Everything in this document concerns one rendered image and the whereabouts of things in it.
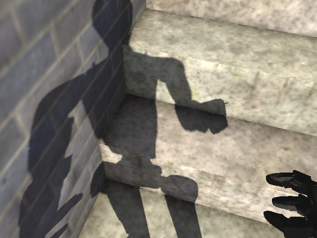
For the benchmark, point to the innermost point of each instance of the right robot hand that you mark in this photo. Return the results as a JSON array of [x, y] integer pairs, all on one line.
[[295, 227]]

